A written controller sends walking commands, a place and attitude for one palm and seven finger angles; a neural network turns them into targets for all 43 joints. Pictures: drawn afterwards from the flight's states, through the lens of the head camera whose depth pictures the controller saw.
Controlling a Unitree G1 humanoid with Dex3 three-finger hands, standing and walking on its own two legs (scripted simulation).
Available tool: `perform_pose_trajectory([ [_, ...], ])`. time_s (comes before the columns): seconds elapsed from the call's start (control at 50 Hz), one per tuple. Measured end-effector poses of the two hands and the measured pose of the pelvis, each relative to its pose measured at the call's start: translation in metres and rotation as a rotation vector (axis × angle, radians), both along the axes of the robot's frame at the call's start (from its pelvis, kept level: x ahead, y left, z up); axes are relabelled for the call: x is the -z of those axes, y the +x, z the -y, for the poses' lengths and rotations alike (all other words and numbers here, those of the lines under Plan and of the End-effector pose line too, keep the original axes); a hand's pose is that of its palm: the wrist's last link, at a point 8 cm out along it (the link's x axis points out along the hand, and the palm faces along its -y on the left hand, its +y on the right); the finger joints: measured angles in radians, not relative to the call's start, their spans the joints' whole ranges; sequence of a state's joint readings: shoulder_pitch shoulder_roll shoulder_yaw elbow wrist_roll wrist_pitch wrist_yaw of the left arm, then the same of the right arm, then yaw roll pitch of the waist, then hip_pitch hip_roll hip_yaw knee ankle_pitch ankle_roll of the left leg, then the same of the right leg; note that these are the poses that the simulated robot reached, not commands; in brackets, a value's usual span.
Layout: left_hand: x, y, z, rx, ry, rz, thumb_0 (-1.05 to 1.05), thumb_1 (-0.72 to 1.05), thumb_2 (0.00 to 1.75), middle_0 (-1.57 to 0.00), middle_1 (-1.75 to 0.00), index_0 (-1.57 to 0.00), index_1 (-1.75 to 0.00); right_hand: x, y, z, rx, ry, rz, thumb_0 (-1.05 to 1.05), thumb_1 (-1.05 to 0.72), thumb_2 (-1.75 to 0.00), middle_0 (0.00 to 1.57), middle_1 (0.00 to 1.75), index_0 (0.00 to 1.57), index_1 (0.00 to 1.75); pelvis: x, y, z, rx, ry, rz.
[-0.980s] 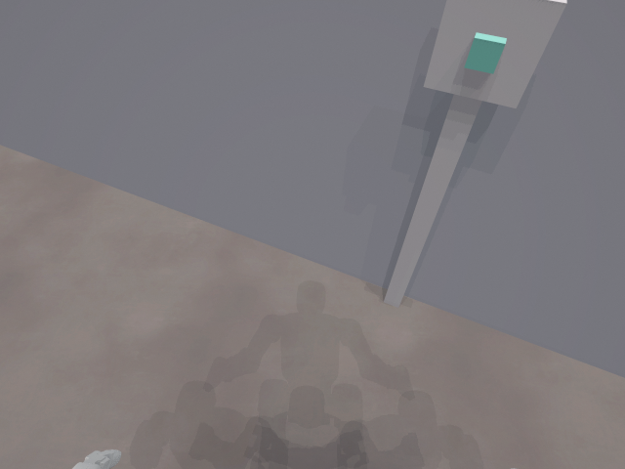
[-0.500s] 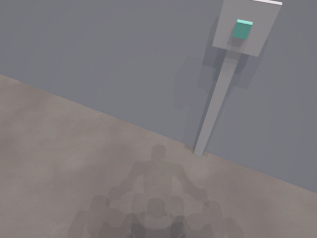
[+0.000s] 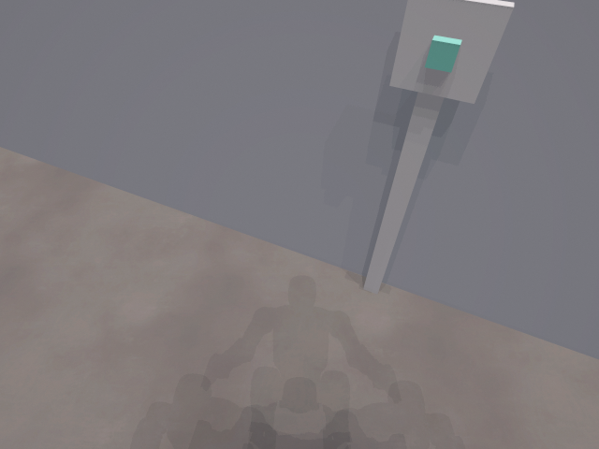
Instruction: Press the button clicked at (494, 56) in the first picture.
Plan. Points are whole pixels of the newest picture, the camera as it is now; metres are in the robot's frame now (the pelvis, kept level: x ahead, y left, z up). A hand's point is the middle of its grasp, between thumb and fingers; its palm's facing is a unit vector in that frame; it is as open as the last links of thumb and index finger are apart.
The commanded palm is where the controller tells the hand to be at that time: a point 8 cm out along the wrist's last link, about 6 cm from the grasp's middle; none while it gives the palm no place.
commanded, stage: look at it before walking up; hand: left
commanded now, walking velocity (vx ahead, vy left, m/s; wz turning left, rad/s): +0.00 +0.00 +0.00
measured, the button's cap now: (443, 53) +0.81 -0.24 +0.18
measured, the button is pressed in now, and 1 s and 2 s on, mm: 0 0 0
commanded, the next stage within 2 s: turn to face it in 0.46 s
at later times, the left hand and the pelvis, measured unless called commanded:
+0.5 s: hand out of the picture +0.07 +0.24 -0.16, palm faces -0.03 -0.94 -0.33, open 7.4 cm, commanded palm none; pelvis +0.00 -0.01 +0.00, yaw +0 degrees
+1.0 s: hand out of the picture +0.06 +0.18 -0.18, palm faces -0.13 -0.96 -0.24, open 7.4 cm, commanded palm none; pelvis -0.02 -0.01 -0.02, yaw -7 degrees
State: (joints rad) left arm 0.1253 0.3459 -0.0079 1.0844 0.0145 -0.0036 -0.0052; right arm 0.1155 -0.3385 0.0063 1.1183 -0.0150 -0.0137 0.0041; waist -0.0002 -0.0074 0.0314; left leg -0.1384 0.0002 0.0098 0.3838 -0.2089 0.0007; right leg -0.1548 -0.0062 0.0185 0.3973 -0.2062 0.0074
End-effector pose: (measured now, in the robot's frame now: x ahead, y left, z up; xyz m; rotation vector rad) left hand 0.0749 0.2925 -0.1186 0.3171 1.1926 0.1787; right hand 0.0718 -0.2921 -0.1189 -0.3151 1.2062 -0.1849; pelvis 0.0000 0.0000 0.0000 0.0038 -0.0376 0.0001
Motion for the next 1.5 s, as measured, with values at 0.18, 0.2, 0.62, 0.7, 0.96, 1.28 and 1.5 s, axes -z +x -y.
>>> perform_pose_trajectory([
  [0.18, 0.001, -0.002, 0.005, 0.0, -0.005, -0.002, 0.01, 0.91, 0.89, -0.21, -0.3, -0.2, -0.3, -0.001, 0.0, 0.003, 0.0, 0.0, 0.002, 0.01, -0.9, -0.9, 0.21, 0.3, 0.2, 0.3, 0.0, -0.001, 0.003, 0.0, -0.001, 0.0],
  [0.2, 0.001, -0.002, 0.005, -0.001, -0.005, -0.003, 0.01, 0.91, 0.89, -0.21, -0.3, -0.2, -0.3, -0.001, 0.0, 0.003, 0.0, 0.0, 0.001, 0.01, -0.9, -0.9, 0.21, 0.3, 0.2, 0.3, 0.0, -0.001, 0.004, 0.0, -0.001, -0.001],
  [0.62, 0.001, -0.008, 0.004, -0.01, -0.002, -0.024, 0.01, 0.91, 0.89, -0.21, -0.3, -0.2, -0.3, -0.002, 0.002, 0.006, -0.003, -0.006, -0.003, 0.01, -0.9, -0.9, 0.2, 0.3, 0.2, 0.3, -0.001, 0.0, 0.005, 0.001, -0.002, -0.001],
  [0.7, 0.003, -0.008, 0.005, -0.009, 0.002, -0.034, 0.01, 0.91, 0.9, -0.21, -0.3, -0.2, -0.3, -0.001, 0.002, 0.004, 0.011, -0.007, 0.006, 0.01, -0.9, -0.9, 0.2, 0.3, 0.2, 0.3, 0.0, 0.0, 0.005, 0.023, -0.001, -0.005],
  [0.96, 0.029, -0.016, 0.056, 0.069, -0.075, -0.09, 0.01, 0.91, 0.9, -0.21, -0.3, -0.2, -0.3, 0.035, -0.049, -0.023, 0.151, 0.102, -0.022, 0.01, -0.9, -0.9, 0.2, 0.3, 0.2, 0.3, 0.018, -0.015, 0.013, 0.114, 0.013, -0.023],
  [1.28, 0.04, -0.011, 0.035, 0.138, -0.129, -0.08, 0.01, 0.91, 0.89, -0.21, -0.3, -0.2, -0.3, 0.014, -0.113, -0.064, 0.281, 0.05, 0.003, 0.01, -0.91, -0.9, 0.2, 0.3, 0.2, 0.3, 0.014, -0.043, -0.026, 0.218, 0.0, -0.043],
  [1.5, 0.022, 0.01, 0.044, 0.251, -0.092, -0.08, 0.01, 0.91, 0.9, -0.2, -0.3, -0.19, -0.3, 0.024, -0.168, -0.083, 0.402, 0.12, -0.038, 0.01, -0.9, -0.9, 0.2, 0.3, 0.2, 0.3, 0.008, -0.049, -0.022, 0.325, -0.006, -0.042],
])
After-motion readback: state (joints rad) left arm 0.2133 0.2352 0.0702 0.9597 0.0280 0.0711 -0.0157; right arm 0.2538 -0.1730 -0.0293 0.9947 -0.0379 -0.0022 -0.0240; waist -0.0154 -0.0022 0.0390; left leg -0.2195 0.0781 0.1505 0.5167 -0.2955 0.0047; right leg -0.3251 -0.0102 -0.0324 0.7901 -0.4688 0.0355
